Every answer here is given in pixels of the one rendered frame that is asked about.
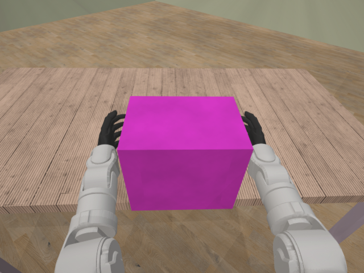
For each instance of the left robot forearm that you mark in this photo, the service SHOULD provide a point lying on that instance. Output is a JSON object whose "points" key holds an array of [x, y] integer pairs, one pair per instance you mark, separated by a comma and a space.
{"points": [[95, 216]]}

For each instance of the robot left hand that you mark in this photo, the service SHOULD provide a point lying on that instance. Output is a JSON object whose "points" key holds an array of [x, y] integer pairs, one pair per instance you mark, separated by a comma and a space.
{"points": [[107, 134]]}

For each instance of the robot right hand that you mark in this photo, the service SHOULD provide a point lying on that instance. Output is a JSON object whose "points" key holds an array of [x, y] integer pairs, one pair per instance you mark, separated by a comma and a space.
{"points": [[254, 129]]}

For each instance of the right robot upper arm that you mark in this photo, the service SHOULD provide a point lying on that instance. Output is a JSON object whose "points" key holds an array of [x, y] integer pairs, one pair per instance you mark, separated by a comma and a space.
{"points": [[307, 251]]}

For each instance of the carton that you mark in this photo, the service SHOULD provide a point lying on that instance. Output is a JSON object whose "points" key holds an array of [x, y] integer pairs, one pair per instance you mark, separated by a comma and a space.
{"points": [[183, 153]]}

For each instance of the table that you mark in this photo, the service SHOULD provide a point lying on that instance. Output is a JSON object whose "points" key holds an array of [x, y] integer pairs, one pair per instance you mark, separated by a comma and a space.
{"points": [[51, 118]]}

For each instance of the right robot forearm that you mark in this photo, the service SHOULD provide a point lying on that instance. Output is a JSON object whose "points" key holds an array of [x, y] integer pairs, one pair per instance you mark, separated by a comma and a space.
{"points": [[284, 206]]}

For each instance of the left robot upper arm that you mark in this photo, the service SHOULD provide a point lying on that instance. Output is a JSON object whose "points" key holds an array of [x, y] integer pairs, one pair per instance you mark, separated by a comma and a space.
{"points": [[100, 255]]}

